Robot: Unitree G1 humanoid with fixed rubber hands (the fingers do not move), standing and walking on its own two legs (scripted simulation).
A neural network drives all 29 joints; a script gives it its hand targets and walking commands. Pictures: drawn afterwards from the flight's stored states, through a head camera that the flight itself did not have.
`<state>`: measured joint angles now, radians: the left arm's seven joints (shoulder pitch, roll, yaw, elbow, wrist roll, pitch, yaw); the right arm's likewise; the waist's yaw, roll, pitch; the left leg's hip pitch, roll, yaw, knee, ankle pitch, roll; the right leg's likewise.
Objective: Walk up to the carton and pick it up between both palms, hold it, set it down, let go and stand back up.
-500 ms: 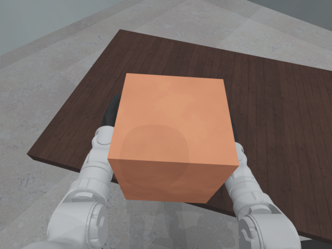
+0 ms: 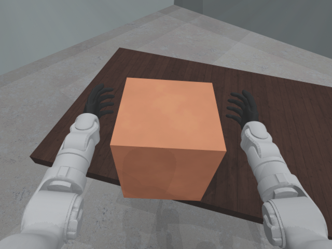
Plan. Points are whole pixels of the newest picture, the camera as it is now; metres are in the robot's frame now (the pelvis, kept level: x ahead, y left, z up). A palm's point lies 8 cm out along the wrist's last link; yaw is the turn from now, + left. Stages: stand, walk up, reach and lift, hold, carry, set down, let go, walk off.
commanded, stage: set down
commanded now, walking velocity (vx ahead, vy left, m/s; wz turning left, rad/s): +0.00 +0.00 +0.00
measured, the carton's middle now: (165, 143) +0.35 +0.01 +0.05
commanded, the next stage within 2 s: none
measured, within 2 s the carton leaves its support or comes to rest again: neither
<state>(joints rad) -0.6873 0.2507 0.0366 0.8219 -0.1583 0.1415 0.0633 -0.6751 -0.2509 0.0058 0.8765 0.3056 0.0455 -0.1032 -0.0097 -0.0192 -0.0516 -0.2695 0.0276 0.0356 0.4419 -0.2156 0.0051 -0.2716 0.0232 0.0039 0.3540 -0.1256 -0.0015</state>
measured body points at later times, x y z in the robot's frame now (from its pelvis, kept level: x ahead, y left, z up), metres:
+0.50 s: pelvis -0.01 -0.01 +0.00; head -0.01 +0.00 +0.45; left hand +0.43 +0.21 +0.19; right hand +0.42 -0.20 +0.18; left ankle +0.01 +0.11 -0.74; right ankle +0.03 -0.12 -0.74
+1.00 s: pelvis -0.01 -0.01 +0.00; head -0.04 +0.01 +0.45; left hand +0.38 +0.22 +0.17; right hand +0.37 -0.21 +0.16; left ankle +0.01 +0.11 -0.74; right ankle +0.03 -0.12 -0.74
